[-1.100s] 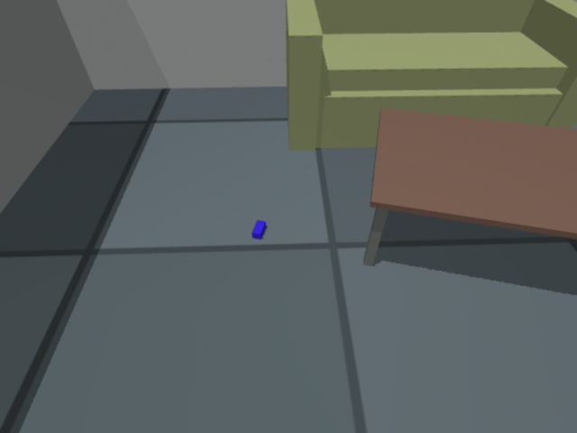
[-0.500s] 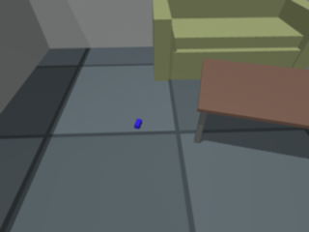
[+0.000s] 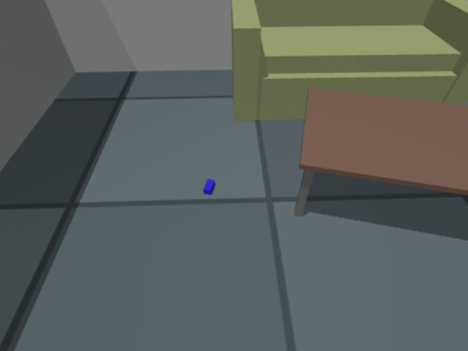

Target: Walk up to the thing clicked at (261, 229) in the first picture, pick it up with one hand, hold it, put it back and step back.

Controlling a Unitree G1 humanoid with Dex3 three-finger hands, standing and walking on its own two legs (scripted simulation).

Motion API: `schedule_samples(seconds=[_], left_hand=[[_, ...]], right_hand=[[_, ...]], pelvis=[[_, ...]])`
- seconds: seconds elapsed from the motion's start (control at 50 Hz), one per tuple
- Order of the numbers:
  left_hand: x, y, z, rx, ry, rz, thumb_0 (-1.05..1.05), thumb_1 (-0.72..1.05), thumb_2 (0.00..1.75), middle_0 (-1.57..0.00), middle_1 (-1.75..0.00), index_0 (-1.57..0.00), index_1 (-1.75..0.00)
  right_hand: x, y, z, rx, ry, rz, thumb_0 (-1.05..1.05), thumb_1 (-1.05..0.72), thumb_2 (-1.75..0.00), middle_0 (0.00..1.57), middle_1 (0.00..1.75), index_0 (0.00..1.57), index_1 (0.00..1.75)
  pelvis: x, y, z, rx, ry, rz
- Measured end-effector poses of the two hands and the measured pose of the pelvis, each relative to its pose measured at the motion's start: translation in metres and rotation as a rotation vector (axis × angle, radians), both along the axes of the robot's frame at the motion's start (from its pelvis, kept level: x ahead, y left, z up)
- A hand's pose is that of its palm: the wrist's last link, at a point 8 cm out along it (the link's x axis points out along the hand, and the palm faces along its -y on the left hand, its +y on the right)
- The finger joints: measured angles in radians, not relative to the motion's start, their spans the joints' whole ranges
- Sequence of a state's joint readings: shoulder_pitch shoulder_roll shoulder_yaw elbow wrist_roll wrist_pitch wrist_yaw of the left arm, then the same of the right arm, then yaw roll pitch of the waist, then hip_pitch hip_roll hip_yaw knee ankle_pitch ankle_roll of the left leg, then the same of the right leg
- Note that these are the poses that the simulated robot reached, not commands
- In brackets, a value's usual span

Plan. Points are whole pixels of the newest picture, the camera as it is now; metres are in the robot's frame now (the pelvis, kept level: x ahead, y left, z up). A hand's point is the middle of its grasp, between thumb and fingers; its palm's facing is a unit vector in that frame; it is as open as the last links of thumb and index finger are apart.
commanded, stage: stand
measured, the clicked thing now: (209, 186) +1.16 +0.15 -0.76
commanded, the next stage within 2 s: walk up in 0.02 s
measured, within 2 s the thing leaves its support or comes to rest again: neither
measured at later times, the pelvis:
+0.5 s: pelvis -0.02 -0.06 -0.01, yaw +26 degrees
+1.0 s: pelvis +0.02 -0.10 -0.01, yaw +55 degrees
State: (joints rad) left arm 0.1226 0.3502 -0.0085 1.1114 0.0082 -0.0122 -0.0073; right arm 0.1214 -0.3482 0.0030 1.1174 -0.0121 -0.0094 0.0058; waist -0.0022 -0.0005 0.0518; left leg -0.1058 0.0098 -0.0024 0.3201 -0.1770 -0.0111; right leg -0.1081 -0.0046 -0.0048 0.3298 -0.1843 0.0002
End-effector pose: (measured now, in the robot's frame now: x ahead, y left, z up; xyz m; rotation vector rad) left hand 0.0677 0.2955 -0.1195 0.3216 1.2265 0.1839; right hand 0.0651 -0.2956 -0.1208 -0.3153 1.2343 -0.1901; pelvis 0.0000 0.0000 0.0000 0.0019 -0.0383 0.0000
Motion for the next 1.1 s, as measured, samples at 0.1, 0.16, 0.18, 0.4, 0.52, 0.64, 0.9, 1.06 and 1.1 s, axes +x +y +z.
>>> schedule_samples(seconds=[0.1,0.16,0.18,0.4,0.52,0.64,0.9,1.06,1.1], left_hand=[[0.004,0.006,0.0,0.002,-0.045,0.069,0.01,0.9,0.89,-0.21,-0.3,-0.2,-0.3],[0.002,0.005,0.006,0.02,-0.104,0.121,0.01,0.9,0.89,-0.2,-0.3,-0.2,-0.3],[0.0,0.003,0.009,0.027,-0.122,0.135,0.01,0.9,0.89,-0.2,-0.3,-0.2,-0.3],[-0.077,-0.027,0.017,0.052,-0.136,0.292,0.01,0.9,0.89,-0.2,-0.3,-0.2,-0.3],[-0.115,-0.029,0.002,0.025,-0.185,0.402,0.01,0.9,0.89,-0.21,-0.3,-0.2,-0.3],[-0.155,-0.027,-0.022,0.011,-0.17,0.525,0.01,0.9,0.89,-0.2,-0.3,-0.2,-0.3],[-0.232,-0.091,0.014,0.149,-0.156,0.802,0.01,0.9,0.89,-0.2,-0.3,-0.2,-0.3],[-0.282,-0.15,0.035,0.194,-0.108,0.993,0.01,0.9,0.89,-0.2,-0.3,-0.2,-0.3],[-0.292,-0.162,0.034,0.192,-0.11,1.033,0.01,0.9,0.89,-0.2,-0.3,-0.2,-0.3]], right_hand=[[0.0,-0.005,-0.002,-0.008,0.021,0.046,0.01,-0.9,-0.89,0.2,0.3,0.21,0.3],[0.0,-0.017,-0.003,-0.027,0.065,0.101,0.01,-0.9,-0.89,0.2,0.3,0.21,0.3],[0.001,-0.023,-0.003,-0.035,0.077,0.12,0.01,-0.9,-0.89,0.2,0.3,0.21,0.3],[0.087,-0.037,0.008,-0.033,-0.027,0.368,0.01,-0.9,-0.89,0.2,0.3,0.2,0.3],[0.131,-0.012,0.018,-0.048,-0.073,0.52,0.01,-0.9,-0.89,0.2,0.3,0.2,0.3],[0.159,0.022,0.02,-0.069,-0.143,0.635,0.01,-0.9,-0.89,0.2,0.3,0.2,0.3],[0.242,0.083,0.011,0.025,-0.177,0.949,0.01,-0.9,-0.89,0.2,0.3,0.21,0.3],[0.278,0.132,0.018,0.076,-0.149,1.156,0.01,-0.9,-0.89,0.2,0.3,0.21,0.3],[0.283,0.145,0.019,0.068,-0.136,1.202,0.01,-0.9,-0.89,0.2,0.3,0.21,0.3]], pelvis=[[-0.007,-0.007,-0.005,0.007,0.015,0.073],[-0.013,-0.019,-0.006,0.0,0.028,0.147],[-0.014,-0.024,-0.007,-0.002,0.031,0.167],[-0.021,-0.056,-0.006,0.018,0.013,0.348],[-0.02,-0.057,-0.016,0.006,-0.008,0.468],[-0.019,-0.052,-0.029,0.028,-0.01,0.579],[0.006,-0.088,-0.024,-0.023,0.007,0.844],[0.02,-0.096,-0.011,0.004,0.011,1.026],[0.022,-0.095,-0.011,0.004,0.009,1.069]])
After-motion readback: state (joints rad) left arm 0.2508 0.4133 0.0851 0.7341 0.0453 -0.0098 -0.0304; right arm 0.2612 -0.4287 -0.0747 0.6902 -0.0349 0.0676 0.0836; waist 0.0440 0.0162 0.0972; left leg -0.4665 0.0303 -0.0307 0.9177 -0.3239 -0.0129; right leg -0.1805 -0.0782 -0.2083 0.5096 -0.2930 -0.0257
